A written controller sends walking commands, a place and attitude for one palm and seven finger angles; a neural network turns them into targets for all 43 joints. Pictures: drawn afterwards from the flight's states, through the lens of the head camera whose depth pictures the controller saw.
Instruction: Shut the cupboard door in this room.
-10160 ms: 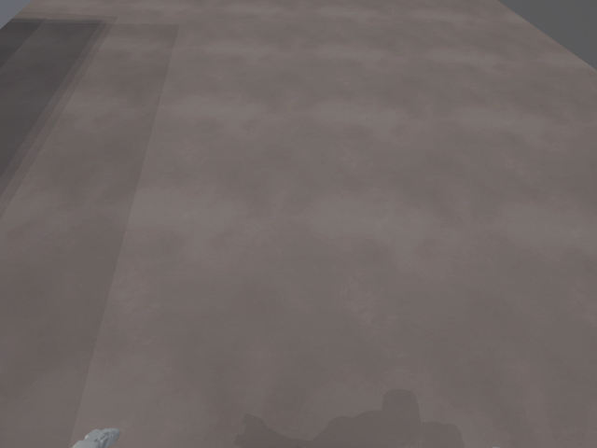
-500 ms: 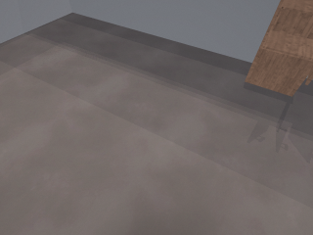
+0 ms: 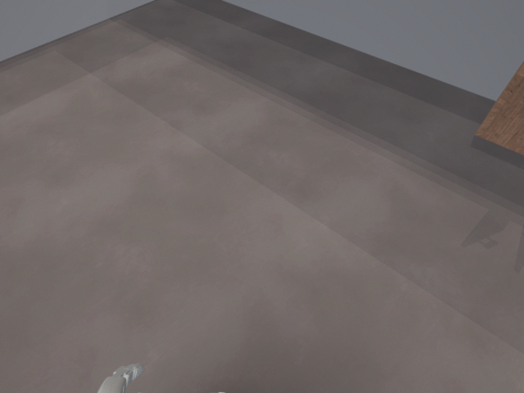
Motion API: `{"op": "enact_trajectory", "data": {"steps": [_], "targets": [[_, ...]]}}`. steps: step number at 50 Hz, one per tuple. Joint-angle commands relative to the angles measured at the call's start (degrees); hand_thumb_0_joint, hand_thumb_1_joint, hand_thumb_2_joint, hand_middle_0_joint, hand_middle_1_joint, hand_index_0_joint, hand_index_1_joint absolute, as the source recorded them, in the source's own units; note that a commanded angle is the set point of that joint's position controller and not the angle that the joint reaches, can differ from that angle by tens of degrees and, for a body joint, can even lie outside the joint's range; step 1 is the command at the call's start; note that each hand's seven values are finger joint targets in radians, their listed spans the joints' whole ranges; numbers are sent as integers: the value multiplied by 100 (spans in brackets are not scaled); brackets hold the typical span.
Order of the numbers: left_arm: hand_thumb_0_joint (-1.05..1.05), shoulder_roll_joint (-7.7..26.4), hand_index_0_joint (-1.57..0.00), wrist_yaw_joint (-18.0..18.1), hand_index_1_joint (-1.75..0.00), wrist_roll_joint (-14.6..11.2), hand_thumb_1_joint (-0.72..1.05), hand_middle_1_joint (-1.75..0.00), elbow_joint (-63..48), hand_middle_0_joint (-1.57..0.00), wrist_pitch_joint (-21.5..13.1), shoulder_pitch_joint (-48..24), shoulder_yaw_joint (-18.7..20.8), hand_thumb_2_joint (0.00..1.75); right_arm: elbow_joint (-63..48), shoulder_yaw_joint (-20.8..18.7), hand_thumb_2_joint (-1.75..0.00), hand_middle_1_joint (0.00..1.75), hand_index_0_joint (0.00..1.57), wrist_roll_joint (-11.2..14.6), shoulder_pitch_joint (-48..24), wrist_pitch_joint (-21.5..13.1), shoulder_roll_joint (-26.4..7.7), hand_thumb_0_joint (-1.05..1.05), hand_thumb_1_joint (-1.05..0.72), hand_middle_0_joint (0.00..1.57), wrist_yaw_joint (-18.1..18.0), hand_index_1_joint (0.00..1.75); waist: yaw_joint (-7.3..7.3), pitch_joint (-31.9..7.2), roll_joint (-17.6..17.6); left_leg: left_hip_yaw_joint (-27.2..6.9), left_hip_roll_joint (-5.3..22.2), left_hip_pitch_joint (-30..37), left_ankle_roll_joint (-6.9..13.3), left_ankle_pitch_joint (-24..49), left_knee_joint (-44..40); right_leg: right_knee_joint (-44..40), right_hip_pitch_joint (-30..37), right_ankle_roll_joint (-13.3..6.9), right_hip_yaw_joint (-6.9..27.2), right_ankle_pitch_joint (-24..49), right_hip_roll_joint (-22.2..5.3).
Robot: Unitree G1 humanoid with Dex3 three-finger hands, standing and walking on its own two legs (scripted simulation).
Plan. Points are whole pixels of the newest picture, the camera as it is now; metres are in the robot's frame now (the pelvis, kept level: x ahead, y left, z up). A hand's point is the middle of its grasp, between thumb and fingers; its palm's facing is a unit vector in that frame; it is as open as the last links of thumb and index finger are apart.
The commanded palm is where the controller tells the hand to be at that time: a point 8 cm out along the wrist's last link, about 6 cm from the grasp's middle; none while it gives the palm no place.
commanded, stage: turn or walk to find it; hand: left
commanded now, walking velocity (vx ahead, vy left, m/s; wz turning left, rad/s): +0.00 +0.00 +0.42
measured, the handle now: out of the picture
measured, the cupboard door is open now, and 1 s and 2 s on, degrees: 82 82 82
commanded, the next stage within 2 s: none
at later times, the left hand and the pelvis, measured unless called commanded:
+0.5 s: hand out of the picture -0.07 +0.18 -0.17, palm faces +0.28 -0.93 -0.25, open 7.4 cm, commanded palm none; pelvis -0.02 -0.02 +0.00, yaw +15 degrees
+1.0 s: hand out of the picture +0.00 +0.21 -0.15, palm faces +0.42 -0.87 -0.27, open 7.4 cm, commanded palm none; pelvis -0.03 -0.03 +0.00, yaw +26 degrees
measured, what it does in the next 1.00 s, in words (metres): steps on the spot, turning left: right foot, then left foot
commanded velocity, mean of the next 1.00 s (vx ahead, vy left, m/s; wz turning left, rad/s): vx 0.00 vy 0.00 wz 0.42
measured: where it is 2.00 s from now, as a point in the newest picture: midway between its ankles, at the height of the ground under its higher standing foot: outside the picture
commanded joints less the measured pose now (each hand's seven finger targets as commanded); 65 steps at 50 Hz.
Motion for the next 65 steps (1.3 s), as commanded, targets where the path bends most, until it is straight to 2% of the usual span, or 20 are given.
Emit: {"op": "enact_trajectory", "data": {"steps": [1, 2, 3, 4, 7, 9, 21, 25, 26, 27, 28, 34, 43, 48, 49, 50, 51, 53, 56, 65], "targets": [[0, 523, -20, 45, -30, -40, 90, -30, -187, -20, -111, 930, 93, 90, -435, -285, -90, 30, 20, 64, 14, 18, -1066, 0, -90, 20, 3, 30, 330, -868, 560, -1289, 882, 201, 642, 785, -370, -2238, 1304, -8, -20, 1260, -14], [0, 870, -20, 70, -30, 22, 90, -30, -188, -20, -160, 1084, 153, 90, -495, -271, -90, 30, 20, 108, 14, 33, -835, 0, -90, 20, 46, 30, 403, -796, -157, -849, 464, -668, 297, -114, 178, -2858, 2058, -152, 517, 1276, -629], [0, 1398, -20, 103, -30, 106, 90, -30, -288, -20, -181, 963, 272, 90, -650, -210, -90, 30, 20, 115, 1, 24, -483, 0, -90, 20, 67, 30, 400, -469, -1705, 215, -211, -1744, -108, -1552, 1413, -3290, 2195, -707, 2154, 861, -2141], [0, 1415, -20, 102, -30, 68, 90, -30, -440, -20, -153, 758, 250, 90, -701, -259, -90, 30, 20, 38, -275, 62, -737, 0, -90, 20, 54, 30, 450, -221, -1586, 250, -44, -1568, -122, -2189, 2548, -3400, 1184, -1108, 2333, 1218, -2709], [0, 900, -20, 88, -30, 40, 90, -30, -567, -20, -189, 59, 136, 90, -354, -279, -90, 30, 20, 38, 29, 188, -659, 0, -90, 20, 132, 30, -28, 161, -889, 285, 197, -1280, -134, -1458, 3933, -3100, 501, -928, 1089, 1989, -1853], [0, 784, -20, 68, -30, 38, 90, -30, -561, -20, -242, 208, 73, 90, -233, -237, -90, 30, 20, 56, 171, 204, -589, 0, -90, 20, 152, 30, -4, 24, -1061, 495, 207, -1247, -251, -1080, 4128, -2850, 891, -846, 434, 2994, -1560], [0, 1189, -20, 102, -30, 118, 90, -30, -2, -20, -193, 1403, 180, 90, -327, 1, -90, 30, 20, 171, -809, 94, -474, 0, -90, 20, 109, 30, 550, -629, -1385, 1097, 305, -421, -244, -1788, 1669, -2180, 2195, -1162, 214, 5055, -1981], [0, 1176, -20, 74, -30, 43, 90, -30, 62, -20, -140, 1118, 196, 90, -173, -16, -90, 30, 20, 161, -263, -15, -635, 0, -90, 20, 99, 30, 158, -793, -1058, 1238, 378, 1138, -68, -170, -521, -1416, 1401, -581, -327, 4128, -1766], [0, 954, -20, 51, -30, 8, 90, -30, -35, -20, -111, 1205, 181, 90, -167, -120, -90, 30, 20, 112, -78, -84, -1078, 0, -90, 20, 94, 30, 66, -1030, 78, 169, 1291, 2159, 289, 1146, -836, -536, 319, -202, -697, 2647, -1322], [0, 642, -20, 15, -30, 18, 90, -30, -197, -20, -90, 1059, 52, 90, -155, -221, -90, 30, 20, 117, 148, -57, -1528, 0, -90, 20, 81, 30, -48, -916, 1393, -1037, 2476, 2575, 902, 3180, -778, 510, -906, 99, -760, -660, -735], [0, 674, -20, 70, -30, 57, 90, -30, -253, -20, 7, 673, 24, 90, -8, -240, -90, 30, 20, 124, 388, -35, -1509, 0, -90, 20, 16, 30, -250, -842, 1180, -1013, 2491, 2085, 1201, 3294, -821, 1114, -881, 120, -246, -945, -663], [0, 678, -20, -22, -30, 33, 90, -30, 3, -20, 12, 771, 84, 90, -233, -131, -90, 30, 20, 132, -351, -107, -1077, 0, -90, 20, -45, 30, 163, -497, 501, -102, 1537, 1700, 969, 2800, -797, 1654, -955, 237, 7, 381, -596], [0, 569, -20, 11, -30, 7, 90, -30, -363, -20, 19, 215, 59, 90, -292, -228, -90, 30, 20, 61, -59, -59, -1098, 0, -90, 20, -15, 30, 13, -410, 647, -817, 1528, 1355, 1106, 2134, -801, 385, -515, 231, 43, 170, -403], [0, 592, -20, 30, -30, -31, 90, -30, -315, -20, -106, 737, 81, 90, -376, -260, -90, 30, 20, 79, -194, -21, -1066, 0, -90, 20, 4, 30, 307, -602, 556, -963, 1158, 575, 783, 1886, -237, -1866, 1024, 117, -118, 1266, -188], [0, 780, -20, 50, -30, -7, 90, -30, -281, -20, -160, 911, 118, 90, -402, -245, -90, 30, 20, 119, -156, -31, -925, 0, -90, 20, 25, 30, 382, -683, 164, -788, 872, 68, 506, 1101, 87, -2525, 1730, 57, 86, 1779, -470], [0, 1229, -20, 98, -30, 80, 90, -30, -272, -20, -223, 1054, 207, 90, -474, -190, -90, 30, 20, 167, -17, -51, -567, 0, -90, 20, 60, 30, 404, -862, -1137, 13, 230, -838, 112, -433, 1072, -2833, 2461, -335, 1246, 2224, -1719], [0, 1508, -20, 92, -30, 91, 90, -30, -346, -20, -207, 1077, 230, 90, -615, -190, -90, 30, 20, 138, -155, -24, -511, 0, -90, 20, 59, 30, 489, -676, -1677, 479, -176, -1158, -72, -2425, 2248, -2945, 1978, -980, 1965, 2879, -2737], [0, 1173, -20, 120, -30, 32, 90, -30, -456, -20, -198, 645, 209, 90, -420, -274, -90, 30, 20, 79, -185, 155, -694, 0, -90, 20, 63, 30, 321, -246, -1351, 185, 124, -1074, -58, -2098, 3814, -3134, 980, -1145, 1670, 2205, -2400], [0, 802, -20, 91, -30, 31, 90, -30, -554, -20, -246, 228, 86, 90, -139, -224, -90, 30, 20, 67, 214, 185, -552, 0, -90, 20, 147, 30, 50, -200, -1030, 434, 294, -1074, -222, -1252, 4187, -2877, 1053, -873, 441, 2700, -1754], [0, 1097, -20, 93, -30, 101, 90, -30, -162, -20, -213, 949, 180, 90, -168, -95, -90, 30, 20, 125, -361, 154, -407, 0, -90, 20, 141, 30, 404, -385, -1195, 954, 390, -596, -330, -1724, 2404, -2603, 1694, -1083, 74, 3741, -1980]]}}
